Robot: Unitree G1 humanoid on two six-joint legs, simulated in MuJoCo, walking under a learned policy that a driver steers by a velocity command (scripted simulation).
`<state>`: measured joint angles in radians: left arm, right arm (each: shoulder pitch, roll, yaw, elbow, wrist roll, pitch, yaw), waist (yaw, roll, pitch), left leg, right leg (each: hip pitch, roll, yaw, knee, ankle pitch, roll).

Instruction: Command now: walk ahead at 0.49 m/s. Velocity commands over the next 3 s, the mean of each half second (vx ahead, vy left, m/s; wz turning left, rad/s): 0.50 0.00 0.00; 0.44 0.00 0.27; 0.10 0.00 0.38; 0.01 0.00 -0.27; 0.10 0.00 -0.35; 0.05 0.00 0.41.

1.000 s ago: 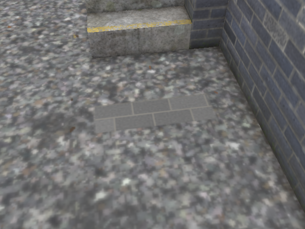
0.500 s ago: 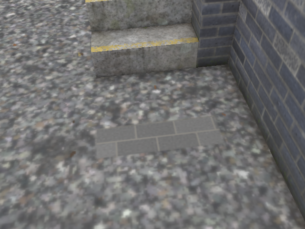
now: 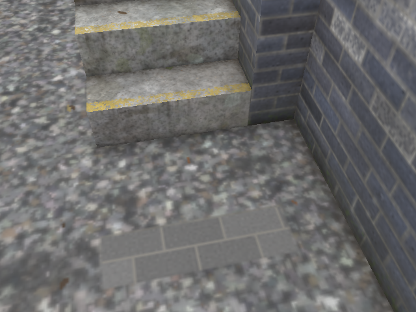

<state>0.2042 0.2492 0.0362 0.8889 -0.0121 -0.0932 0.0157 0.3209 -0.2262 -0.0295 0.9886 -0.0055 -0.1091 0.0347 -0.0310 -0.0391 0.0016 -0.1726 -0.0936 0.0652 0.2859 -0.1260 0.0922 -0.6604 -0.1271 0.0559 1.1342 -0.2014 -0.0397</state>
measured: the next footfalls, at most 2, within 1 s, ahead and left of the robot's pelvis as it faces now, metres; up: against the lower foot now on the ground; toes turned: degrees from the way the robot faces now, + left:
right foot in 0.30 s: +0.33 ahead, -0.17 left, +0.00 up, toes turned -2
left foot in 0.86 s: +0.64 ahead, +0.10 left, +0.00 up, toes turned +10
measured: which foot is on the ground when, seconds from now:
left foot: down 0.00-0.30, up 0.32-0.84, down 0.86-1.00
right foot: up 0.00-0.28, down 0.30-0.88, up 0.90-1.00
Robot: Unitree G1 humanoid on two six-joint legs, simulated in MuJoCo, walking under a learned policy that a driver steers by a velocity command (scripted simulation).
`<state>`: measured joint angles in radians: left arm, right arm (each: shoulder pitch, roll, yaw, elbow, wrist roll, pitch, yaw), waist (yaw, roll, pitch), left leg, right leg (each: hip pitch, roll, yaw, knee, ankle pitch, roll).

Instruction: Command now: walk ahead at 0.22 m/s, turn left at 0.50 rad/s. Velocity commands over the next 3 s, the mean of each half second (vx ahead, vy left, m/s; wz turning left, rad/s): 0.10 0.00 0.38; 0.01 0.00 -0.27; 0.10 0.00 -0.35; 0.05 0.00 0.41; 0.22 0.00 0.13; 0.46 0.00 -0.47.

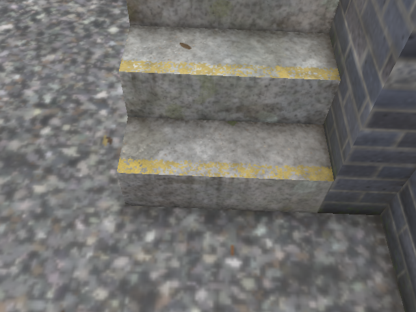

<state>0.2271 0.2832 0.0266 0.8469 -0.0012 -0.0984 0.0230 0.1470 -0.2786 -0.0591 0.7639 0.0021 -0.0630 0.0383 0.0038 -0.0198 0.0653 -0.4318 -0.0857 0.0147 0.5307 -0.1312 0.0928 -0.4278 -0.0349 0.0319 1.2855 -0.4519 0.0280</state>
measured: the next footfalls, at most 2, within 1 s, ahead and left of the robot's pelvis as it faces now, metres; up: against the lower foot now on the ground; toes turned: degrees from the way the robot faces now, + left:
right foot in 0.42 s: +0.23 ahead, -0.14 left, +0.00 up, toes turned +13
left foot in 0.68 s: +0.12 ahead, +0.11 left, +0.00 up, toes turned +6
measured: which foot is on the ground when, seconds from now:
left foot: down 0.00-0.44, up 0.46-0.66, down 0.68-1.00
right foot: up 0.00-0.40, down 0.42-0.74, up 0.76-1.00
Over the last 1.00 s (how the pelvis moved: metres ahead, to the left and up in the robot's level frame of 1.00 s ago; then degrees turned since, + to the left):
0.53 0.01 -0.02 12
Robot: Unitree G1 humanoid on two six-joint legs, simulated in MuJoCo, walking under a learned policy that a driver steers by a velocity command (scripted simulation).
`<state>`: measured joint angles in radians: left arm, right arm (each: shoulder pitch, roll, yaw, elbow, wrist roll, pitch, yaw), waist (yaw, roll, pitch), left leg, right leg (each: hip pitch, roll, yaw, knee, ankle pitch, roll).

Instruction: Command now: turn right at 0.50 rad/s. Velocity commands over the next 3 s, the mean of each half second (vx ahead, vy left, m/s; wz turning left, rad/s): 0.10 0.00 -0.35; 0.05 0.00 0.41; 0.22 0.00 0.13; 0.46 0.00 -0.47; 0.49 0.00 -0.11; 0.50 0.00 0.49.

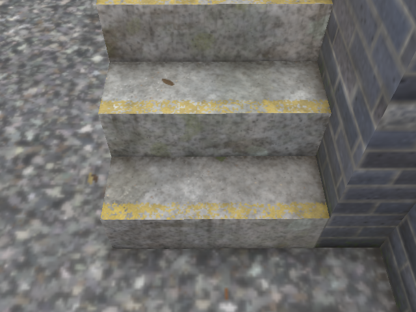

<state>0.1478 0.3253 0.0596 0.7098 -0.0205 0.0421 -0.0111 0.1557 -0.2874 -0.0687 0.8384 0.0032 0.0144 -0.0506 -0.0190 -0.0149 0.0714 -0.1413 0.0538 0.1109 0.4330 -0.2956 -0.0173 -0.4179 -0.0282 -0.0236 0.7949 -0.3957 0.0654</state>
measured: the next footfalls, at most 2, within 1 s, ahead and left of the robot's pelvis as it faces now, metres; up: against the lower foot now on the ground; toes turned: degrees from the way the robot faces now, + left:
right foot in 0.06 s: +0.06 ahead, -0.12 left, +0.00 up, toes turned -5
left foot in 0.52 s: +0.11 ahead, +0.10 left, +0.00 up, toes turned -10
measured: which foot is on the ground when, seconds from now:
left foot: down 0.00-0.06, up 0.08-0.50, down 0.52-0.94, up 0.96-1.00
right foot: up 0.00-0.04, down 0.06-0.52, up 0.54-0.92, down 0.94-1.00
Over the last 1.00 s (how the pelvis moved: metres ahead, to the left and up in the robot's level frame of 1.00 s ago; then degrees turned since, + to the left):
0.12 -0.02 0.01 -1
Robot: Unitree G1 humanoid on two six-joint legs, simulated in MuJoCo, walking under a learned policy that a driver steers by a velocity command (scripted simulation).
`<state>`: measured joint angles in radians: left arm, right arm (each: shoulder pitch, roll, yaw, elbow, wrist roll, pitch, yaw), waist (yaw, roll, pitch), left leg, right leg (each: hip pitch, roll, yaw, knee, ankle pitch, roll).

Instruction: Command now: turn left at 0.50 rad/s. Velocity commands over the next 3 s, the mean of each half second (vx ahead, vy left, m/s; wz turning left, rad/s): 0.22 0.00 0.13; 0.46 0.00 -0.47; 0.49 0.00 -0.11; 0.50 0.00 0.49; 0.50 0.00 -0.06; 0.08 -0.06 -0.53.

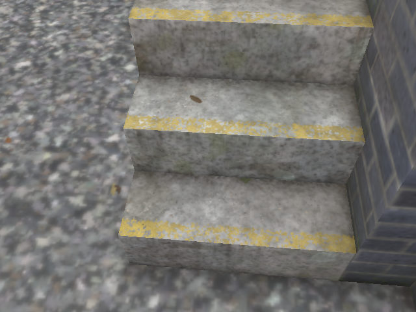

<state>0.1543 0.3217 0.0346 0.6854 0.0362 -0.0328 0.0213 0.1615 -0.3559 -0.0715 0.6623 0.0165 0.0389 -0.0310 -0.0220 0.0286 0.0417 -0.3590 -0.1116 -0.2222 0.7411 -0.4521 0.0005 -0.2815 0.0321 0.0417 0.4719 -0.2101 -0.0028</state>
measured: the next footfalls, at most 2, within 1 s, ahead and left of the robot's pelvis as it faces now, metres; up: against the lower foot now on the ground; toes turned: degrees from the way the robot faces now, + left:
left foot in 0.30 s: +0.02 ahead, +0.14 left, +0.00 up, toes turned +6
right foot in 0.74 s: +0.32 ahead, -0.05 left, +0.00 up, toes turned -8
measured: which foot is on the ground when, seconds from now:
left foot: up 0.00-0.28, down 0.30-0.74, up 0.76-1.00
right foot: down 0.00-0.30, up 0.32-0.72, down 0.74-1.00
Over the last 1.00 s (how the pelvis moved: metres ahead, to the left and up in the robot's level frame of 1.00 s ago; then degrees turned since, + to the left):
0.07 -0.02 0.00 6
